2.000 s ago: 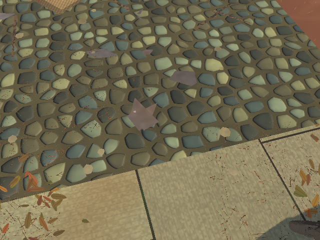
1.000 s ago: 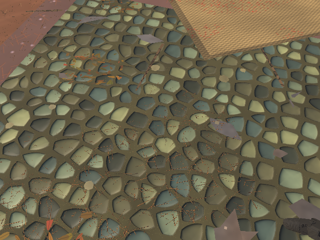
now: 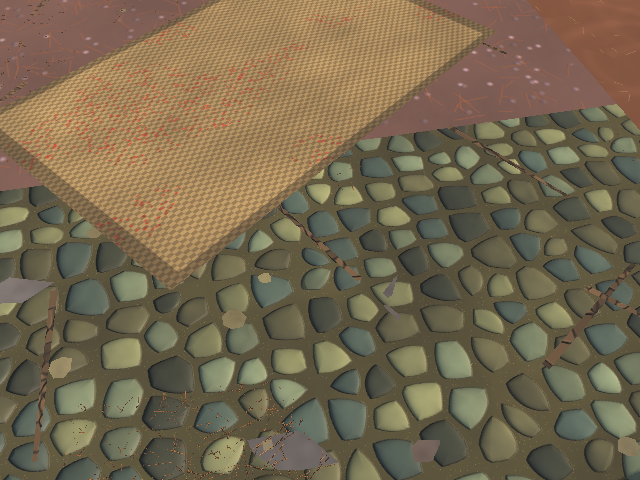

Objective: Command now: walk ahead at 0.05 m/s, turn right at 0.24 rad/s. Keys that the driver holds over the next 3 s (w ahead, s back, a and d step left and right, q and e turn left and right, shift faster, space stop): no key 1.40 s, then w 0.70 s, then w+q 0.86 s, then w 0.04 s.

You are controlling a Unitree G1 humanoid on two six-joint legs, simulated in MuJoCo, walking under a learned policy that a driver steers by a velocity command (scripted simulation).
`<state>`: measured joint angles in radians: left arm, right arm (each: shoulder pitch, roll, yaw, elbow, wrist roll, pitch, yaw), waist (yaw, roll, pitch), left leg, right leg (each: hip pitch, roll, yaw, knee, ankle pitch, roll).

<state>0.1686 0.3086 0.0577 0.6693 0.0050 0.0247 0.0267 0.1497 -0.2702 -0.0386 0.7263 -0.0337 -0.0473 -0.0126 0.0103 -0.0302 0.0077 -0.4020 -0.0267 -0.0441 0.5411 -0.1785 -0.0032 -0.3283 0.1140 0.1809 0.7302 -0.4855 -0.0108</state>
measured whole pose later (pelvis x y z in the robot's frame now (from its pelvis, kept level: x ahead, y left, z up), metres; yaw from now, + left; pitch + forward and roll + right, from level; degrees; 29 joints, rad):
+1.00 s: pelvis +0.03 -0.02 +0.01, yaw +0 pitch -2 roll +0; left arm 0.27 0.22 0.02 0.96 0.01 -0.01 0.03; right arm 0.16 -0.23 -0.05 1.07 0.00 0.02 -0.04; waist -0.01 0.00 0.04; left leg -0.24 0.02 -0.06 0.49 -0.22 -0.04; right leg -0.13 0.02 0.04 0.49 -0.33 0.00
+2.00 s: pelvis +0.21 +0.00 +0.01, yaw +0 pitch +2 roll +1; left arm 0.01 0.24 0.03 0.87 -0.03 -0.08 -0.03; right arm 0.50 -0.19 -0.01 1.10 0.01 -0.08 -0.02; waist -0.10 -0.03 0.01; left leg 0.13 -0.03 0.03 0.15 -0.31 0.03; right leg -0.63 -0.07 -0.02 0.63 -0.01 -0.02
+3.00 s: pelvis +0.77 +0.06 +0.02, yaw +26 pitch +2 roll +0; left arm 0.02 0.29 0.06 0.77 0.01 -0.11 0.00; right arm 0.32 -0.26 -0.08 0.79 0.02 -0.06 0.00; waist -0.06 -0.04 0.03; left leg -0.15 -0.12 -0.10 0.33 -0.21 0.10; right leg -0.66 -0.10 0.10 0.69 -0.02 0.05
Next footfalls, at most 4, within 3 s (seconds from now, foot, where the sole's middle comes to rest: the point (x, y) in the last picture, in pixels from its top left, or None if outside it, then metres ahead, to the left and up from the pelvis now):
0.24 right None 0.03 -0.14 -0.77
2.10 right None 0.46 -0.14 -0.77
2.68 left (279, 357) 0.75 0.12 -0.77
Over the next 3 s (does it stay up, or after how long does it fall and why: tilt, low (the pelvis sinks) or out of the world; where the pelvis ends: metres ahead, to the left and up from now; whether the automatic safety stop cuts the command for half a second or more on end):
stays up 0.77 0.06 0.02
